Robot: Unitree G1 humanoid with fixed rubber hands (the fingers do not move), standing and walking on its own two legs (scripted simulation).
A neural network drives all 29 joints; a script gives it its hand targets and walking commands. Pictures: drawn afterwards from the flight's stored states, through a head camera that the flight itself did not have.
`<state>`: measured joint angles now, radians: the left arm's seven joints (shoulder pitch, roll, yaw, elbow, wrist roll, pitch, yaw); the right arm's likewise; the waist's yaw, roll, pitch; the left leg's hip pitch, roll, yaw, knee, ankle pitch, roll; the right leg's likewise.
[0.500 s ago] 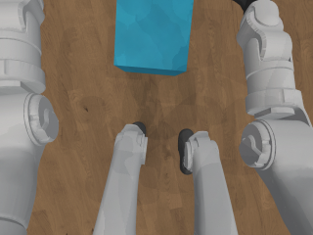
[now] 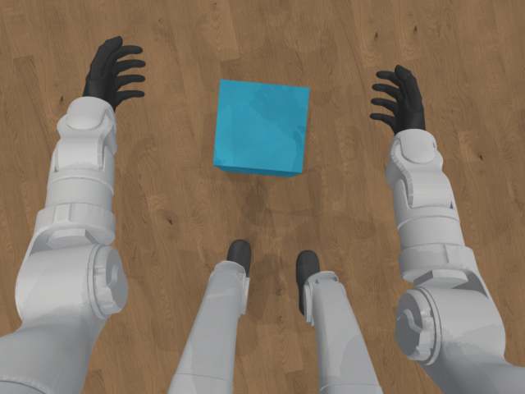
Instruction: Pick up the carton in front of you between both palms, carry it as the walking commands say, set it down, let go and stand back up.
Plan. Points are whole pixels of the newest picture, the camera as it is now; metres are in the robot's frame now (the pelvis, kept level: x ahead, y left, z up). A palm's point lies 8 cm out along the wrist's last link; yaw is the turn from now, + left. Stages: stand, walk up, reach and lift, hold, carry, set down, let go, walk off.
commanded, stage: let go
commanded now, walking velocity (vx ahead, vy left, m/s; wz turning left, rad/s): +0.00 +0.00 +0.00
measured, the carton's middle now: (260, 135) +0.51 +0.05 -0.56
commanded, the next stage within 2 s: stand in 1.12 s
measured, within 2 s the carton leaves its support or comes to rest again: neither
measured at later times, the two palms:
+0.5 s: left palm (76, 247) +0.28 +0.23 -0.01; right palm (522, 279) +0.29 -0.23 -0.01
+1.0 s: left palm (69, 318) +0.23 +0.21 +0.03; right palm out of the picture +0.24 -0.25 +0.03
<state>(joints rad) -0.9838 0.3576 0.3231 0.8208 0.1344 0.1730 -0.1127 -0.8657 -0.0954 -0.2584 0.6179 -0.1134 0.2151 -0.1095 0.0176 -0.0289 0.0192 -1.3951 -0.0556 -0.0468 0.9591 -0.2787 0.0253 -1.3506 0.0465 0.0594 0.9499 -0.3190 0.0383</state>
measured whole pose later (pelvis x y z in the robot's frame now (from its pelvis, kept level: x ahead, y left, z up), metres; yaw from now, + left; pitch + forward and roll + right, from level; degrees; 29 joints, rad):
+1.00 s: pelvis +0.07 -0.03 +0.09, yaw +1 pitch -5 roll +0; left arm 0.21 0.21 0.04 0.42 0.02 0.14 -0.08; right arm 0.21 -0.21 -0.04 0.43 -0.01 0.14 0.07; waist 0.00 -0.01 0.10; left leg -0.09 -0.03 -0.05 0.44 -0.26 0.00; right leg -0.07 0.03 0.06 0.45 -0.30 -0.02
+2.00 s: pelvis +0.06 -0.02 +0.09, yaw +1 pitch -3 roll +0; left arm 0.22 0.30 0.05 0.81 0.01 -0.01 0.03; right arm 0.19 -0.30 -0.04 0.86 -0.02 -0.02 -0.03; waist 0.00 0.00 0.04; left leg -0.16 -0.03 -0.05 0.46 -0.25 0.01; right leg -0.12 0.03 0.04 0.45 -0.28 -0.01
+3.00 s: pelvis +0.04 -0.03 +0.10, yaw +2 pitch -3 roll +0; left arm 0.18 0.34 0.03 0.96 0.00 -0.02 0.03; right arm 0.16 -0.34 -0.02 1.01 0.00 -0.02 -0.03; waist 0.00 0.00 0.05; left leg -0.14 -0.02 -0.07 0.37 -0.17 0.00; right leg -0.10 0.03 0.03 0.37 -0.21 -0.01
